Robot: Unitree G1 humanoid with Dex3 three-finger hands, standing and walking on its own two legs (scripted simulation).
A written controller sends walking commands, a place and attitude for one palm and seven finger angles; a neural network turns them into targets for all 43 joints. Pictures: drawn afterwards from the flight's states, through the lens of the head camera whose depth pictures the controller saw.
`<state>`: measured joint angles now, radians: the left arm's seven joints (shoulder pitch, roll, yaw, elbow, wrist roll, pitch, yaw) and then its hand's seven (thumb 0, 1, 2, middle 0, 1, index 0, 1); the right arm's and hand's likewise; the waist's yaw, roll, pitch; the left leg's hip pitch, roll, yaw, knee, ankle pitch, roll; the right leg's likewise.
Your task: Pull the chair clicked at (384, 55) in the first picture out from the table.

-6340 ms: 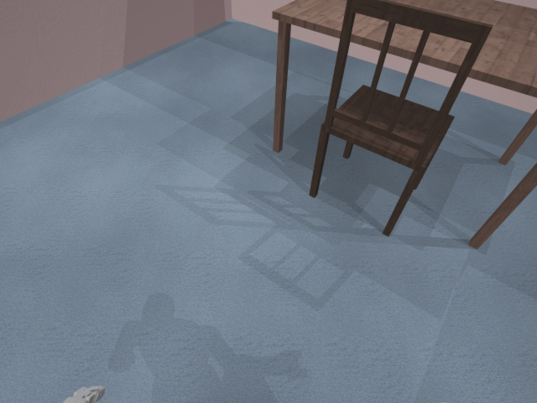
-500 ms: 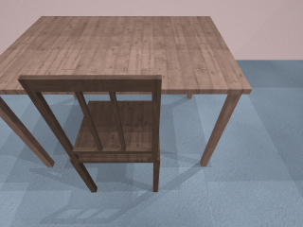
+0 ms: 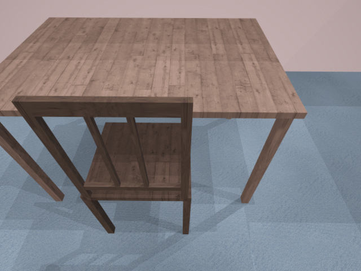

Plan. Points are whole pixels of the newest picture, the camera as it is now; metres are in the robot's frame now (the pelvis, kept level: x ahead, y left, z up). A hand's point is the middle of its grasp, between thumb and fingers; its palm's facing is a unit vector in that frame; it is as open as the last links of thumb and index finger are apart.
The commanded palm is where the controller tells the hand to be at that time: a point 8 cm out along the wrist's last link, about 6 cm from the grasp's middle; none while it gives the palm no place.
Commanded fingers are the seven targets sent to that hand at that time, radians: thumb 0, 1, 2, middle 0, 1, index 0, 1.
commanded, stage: come to a stop and stand still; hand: left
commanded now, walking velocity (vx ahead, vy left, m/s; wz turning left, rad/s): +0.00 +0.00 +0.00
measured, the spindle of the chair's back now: (105, 156) +0.44 +0.26 -0.07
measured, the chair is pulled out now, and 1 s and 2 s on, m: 0.00 0.00 0.00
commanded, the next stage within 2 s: look again from close up in 0.22 s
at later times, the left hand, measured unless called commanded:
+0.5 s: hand out of the picture +0.00 +0.20 -0.19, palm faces -0.01 -0.98 -0.21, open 7.4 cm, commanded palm none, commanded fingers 0.00 0.90 0.90 -0.20 -0.30 -0.20 -0.30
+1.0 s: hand out of the picture -0.01 +0.24 -0.18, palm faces -0.04 -0.97 -0.23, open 7.4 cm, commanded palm none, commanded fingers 0.00 0.90 0.90 -0.20 -0.30 -0.20 -0.30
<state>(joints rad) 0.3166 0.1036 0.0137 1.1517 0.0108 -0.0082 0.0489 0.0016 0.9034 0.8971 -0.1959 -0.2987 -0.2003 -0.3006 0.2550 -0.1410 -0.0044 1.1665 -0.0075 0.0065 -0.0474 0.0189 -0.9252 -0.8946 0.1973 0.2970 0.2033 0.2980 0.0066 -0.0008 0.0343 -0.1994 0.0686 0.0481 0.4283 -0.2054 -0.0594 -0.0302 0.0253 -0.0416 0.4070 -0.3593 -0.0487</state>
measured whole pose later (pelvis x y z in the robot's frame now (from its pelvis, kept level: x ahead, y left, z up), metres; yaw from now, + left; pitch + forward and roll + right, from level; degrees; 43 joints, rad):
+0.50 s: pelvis +0.01 +0.03 -0.01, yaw -2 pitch +0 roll +0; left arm 0.35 0.15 0.00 1.05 0.02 -0.02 0.06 0.00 0.90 0.90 -0.20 -0.30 -0.20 -0.30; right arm 0.23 -0.17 -0.01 1.01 -0.01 -0.02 -0.03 0.00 -0.91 -0.89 0.20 0.30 0.20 0.30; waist -0.01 -0.01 0.03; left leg -0.28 0.03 0.05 0.60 -0.31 0.01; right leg -0.12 0.02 -0.01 0.58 -0.41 -0.02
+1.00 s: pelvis -0.02 +0.05 +0.00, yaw -2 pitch +0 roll +0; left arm 0.31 0.20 -0.01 1.03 0.02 0.01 0.04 0.00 0.90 0.90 -0.20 -0.30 -0.20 -0.30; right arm 0.27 -0.17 0.01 1.06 0.00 -0.01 -0.01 0.00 -0.91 -0.89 0.20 0.30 0.20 0.30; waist 0.00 -0.02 0.03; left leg -0.27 -0.02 0.08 0.49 -0.22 0.05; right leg -0.12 -0.03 0.02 0.48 -0.36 0.02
